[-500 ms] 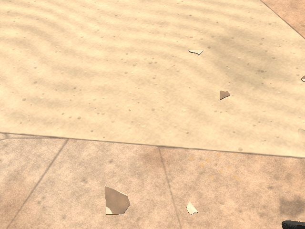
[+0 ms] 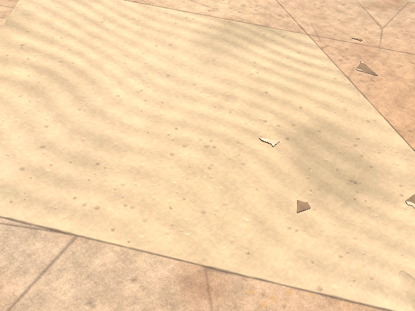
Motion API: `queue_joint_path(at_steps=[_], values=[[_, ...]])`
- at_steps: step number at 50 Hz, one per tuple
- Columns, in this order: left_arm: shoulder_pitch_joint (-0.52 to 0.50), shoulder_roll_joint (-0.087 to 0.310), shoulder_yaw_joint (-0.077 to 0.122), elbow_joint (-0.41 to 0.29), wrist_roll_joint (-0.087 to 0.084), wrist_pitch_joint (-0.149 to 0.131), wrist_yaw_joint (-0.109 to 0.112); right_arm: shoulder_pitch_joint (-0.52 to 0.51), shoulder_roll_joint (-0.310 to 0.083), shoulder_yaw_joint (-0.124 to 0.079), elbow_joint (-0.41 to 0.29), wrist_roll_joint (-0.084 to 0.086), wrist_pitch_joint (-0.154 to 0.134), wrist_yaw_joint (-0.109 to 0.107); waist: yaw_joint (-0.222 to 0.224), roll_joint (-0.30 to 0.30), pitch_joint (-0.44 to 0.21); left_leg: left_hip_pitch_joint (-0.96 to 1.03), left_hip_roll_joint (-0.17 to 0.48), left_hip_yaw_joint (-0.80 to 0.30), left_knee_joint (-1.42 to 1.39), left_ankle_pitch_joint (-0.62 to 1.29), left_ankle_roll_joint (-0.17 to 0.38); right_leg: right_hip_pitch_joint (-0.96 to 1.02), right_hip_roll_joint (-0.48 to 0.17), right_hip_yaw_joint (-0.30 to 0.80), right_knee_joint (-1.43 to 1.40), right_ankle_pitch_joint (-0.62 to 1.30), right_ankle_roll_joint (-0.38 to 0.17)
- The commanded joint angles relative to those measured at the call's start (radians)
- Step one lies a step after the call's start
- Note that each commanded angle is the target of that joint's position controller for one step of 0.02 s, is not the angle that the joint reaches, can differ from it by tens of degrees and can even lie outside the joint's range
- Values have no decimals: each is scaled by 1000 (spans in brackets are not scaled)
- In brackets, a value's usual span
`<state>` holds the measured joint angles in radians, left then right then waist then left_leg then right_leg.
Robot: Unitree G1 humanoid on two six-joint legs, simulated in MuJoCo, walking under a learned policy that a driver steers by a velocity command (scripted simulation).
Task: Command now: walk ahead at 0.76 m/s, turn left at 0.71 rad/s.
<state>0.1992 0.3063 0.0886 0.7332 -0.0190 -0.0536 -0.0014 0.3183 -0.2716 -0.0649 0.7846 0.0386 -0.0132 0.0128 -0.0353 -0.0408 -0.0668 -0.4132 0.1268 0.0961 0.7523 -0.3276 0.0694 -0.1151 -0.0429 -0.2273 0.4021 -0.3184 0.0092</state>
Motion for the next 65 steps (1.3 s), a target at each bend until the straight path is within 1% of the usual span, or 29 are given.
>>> queue_joint_path(at_steps=[1, 2, 3, 4, 5, 7, 10, 13, 18, 21, 23, 24, 25, 26, 27, 28, 29, 33, 37, 43, 46, 47, 48, 49, 51, 53, 56, 60, 65], values=[[-183, 95, 23, -106, 0, -11, -2, 143, -75, -23, 10, -5, -20, 1, -89, 114, 96, 149, -77, 108, -107, 23, 42, -165, -197, 93, 22, -267, -114], [-221, 26, 1, -125, 18, -10, 0, 328, -137, -53, 68, -9, -29, -4, -154, 259, 63, 335, -91, 8, -136, -66, 94, -312, -109, 3, 403, -79, -78], [-273, -56, -33, -181, 32, -19, -4, 374, -221, -63, 51, -6, -53, 10, -137, 454, 142, 425, 57, -441, -276, -141, 215, -679, 19, 50, 860, -210, -23], [-293, -39, -35, -244, 0, -53, -13, 327, -215, -48, -12, -21, -89, 36, -101, 445, 74, 575, 170, -976, -581, -388, 337, -947, 132, 255, 971, -246, -23], [-321, 38, -26, -248, -32, -85, -31, 266, -202, -49, -49, -26, -105, 35, -101, 252, 49, 632, 252, -1009, -600, -481, 330, -1041, 42, 337, 1002, -174, -53], [-269, 36, -29, -212, -11, -99, -46, 195, -171, -29, -75, -23, -95, 24, -44, 40, 61, 522, 223, -811, -519, -419, 267, -982, -35, 326, 917, -29, -58], [-254, 61, -15, -184, 4, -71, -50, 132, -106, 3, -97, -35, -78, -15, -3, 78, 149, 314, 107, -527, -567, -175, 204, -809, -53, 293, 667, 216, -5], [-364, -8, -43, -200, 10, -64, -57, 157, -103, 9, -65, -29, -74, -47, -41, 102, 195, 243, 11, -284, -626, 120, 146, -648, 6, 196, 381, 440, 25], [-452, -12, -46, -207, -24, -72, -86, 245, -105, 16, 18, -25, -76, -39, -85, 147, 239, 448, 44, -113, -682, 371, 89, -585, 45, 119, 109, 502, -54], [-387, 42, -22, -212, -32, -68, -95, 214, -165, 2, 27, -62, -70, -42, -16, 228, 131, 610, 83, -37, -524, 1052, 41, -475, 135, 71, 135, 402, -119], [-105, 116, 13, -146, -45, -42, -80, 152, -201, -14, 10, -98, -53, -53, 142, 278, -31, 624, 97, -14, -211, 1469, 24, -203, 185, 55, 226, 312, -158], [166, 151, 31, -71, -41, -23, -66, 49, -225, -21, -18, -96, -45, -55, 286, 224, -126, 464, 78, 9, 96, 1498, 1, 103, 150, 110, 200, 346, -189], [357, 184, 29, -8, -34, 0, -44, -4, -144, 0, -56, -113, -59, -51, 304, -2, -198, 103, -30, -45, 520, 696, -24, 435, 35, 353, 312, 127, -212], [307, 226, 34, -12, -11, -26, -56, 190, -1, 43, -92, -41, -102, -13, 107, -378, -359, -316, -220, -218, 857, -190, -88, 717, -219, 1051, 54, -343, -472], [267, 131, 29, -30, 4, -26, -42, 69, -122, 31, -107, -8, -146, 3, 186, -193, -300, -410, -173, -292, 824, -68, -27, 671, -199, 1180, -152, -538, -414], [240, 120, 23, -37, 20, -38, -36, -55, -144, 29, -146, 10, -166, 5, 168, -74, -138, -410, -135, -288, 756, -14, 0, 500, -182, 1065, -173, -406, -367], [182, 114, 17, -42, 20, -50, -46, -124, -127, 34, -163, -12, -177, -4, 108, 124, -33, -331, -106, -276, 656, 22, 12, 280, -140, 978, -193, -242, -335], [90, 64, -8, -56, -5, -54, -34, -105, -101, 32, -173, -57, -146, -15, -20, 73, 120, -214, -43, -248, 435, 36, -50, -111, -9, 742, -235, 6, -353], [154, 79, -6, -36, -18, -49, 3, -353, -45, 55, -280, -81, -151, -14, 61, 40, 222, -74, -89, -151, 14, 339, -117, -368, 87, 597, -250, 160, -296], [292, 65, -2, 39, -33, -23, 16, -451, -97, 16, -333, -19, -154, -12, 132, -44, 150, 65, -134, -179, -287, 495, -123, -101, 21, 659, -105, 226, -210], [223, 111, 4, 26, 27, 3, 5, -70, -183, -38, -276, -4, -153, -24, -97, -104, -112, 436, -98, -163, -203, 294, -12, -18, 2, 600, 357, 784, -145], [269, 23, -22, 1, 53, -7, 1, 152, -250, -52, -239, -17, -141, -29, -127, 77, -307, 807, 84, -403, -112, 123, 92, -259, 78, 527, 726, 523, -119], [413, -66, -66, 3, -25, -22, -8, 211, -272, -58, -155, -21, -137, 0, -54, 572, -456, 1017, 299, -998, -379, -335, 242, -559, 165, 435, 1052, -144, -66], [321, 24, -55, 11, -51, -23, 3, 192, -162, -42, -171, -20, -128, -1, -100, 394, -290, 930, 249, -1041, -467, -524, 192, -686, 79, 426, 1083, -101, -85], [23, 52, -54, -62, -15, -38, -3, 116, -117, -27, -141, -53, -112, -2, -105, 29, 14, 614, 152, -725, -481, -174, 144, -712, 32, 370, 1016, -46, -98], [-15, 10, -57, -87, -6, -43, -14, 58, -75, -12, -113, -66, -119, 6, -19, 57, 84, 434, 93, -575, -516, -17, 145, -646, -24, 381, 899, -22, -105], [-4, -23, -72, -91, -7, -28, -23, 30, -37, 4, -80, -25, -121, 19, 48, 91, 137, 310, 84, -481, -578, 59, 159, -648, -76, 358, 757, -1, -91], [-173, -5, -94, -152, 22, -49, -40, 49, -140, -20, -61, -17, -132, -1, 26, 53, 210, 191, 50, -305, -682, 200, 136, -597, -89, 293, 445, 318, -60], [-340, 40, -76, -211, 6, -72, -57, 203, -159, -9, 8, 2, -108, -9, -20, 66, 222, 291, 72, -224, -701, 429, 103, -372, 9, 236, 168, 456, -60]])
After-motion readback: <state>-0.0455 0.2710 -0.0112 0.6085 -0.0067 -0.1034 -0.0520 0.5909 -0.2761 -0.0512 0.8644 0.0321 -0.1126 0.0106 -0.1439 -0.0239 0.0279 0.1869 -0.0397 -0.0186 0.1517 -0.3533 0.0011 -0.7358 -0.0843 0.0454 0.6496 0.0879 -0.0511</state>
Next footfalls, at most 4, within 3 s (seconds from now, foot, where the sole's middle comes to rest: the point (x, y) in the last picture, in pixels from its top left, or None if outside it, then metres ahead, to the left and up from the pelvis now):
0.04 left None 0.05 0.12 -0.77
0.48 right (176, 306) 0.57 0.04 -0.77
0.92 left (135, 197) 1.00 0.21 -0.77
1.38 right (230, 142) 1.34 -0.19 -0.77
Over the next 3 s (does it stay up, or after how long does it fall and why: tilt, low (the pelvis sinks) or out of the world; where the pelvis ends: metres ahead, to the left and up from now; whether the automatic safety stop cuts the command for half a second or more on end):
stays up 1.68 -0.11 0.00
